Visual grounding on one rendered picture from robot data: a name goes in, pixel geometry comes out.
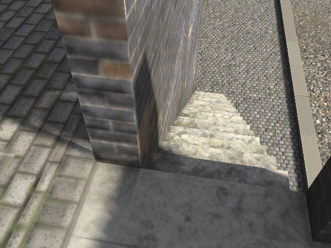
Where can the stairs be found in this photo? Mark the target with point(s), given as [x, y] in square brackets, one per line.
[209, 139]

